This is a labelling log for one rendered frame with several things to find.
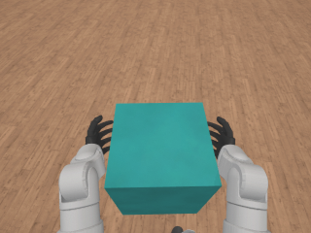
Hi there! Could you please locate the right robot forearm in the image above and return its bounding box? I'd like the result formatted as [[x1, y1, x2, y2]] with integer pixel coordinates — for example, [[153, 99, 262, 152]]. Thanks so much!
[[217, 145, 271, 233]]

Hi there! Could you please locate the robot right hand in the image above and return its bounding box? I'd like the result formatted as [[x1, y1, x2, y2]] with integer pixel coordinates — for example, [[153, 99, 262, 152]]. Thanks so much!
[[207, 116, 235, 159]]

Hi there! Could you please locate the left robot forearm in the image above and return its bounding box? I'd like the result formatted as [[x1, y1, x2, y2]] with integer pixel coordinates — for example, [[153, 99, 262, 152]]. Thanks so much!
[[56, 144, 106, 233]]

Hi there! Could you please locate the carton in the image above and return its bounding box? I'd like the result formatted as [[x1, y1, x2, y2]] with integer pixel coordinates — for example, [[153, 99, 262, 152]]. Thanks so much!
[[104, 102, 222, 216]]

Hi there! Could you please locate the robot left hand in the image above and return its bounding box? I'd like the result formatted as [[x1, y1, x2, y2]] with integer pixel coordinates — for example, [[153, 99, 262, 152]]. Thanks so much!
[[86, 115, 114, 154]]

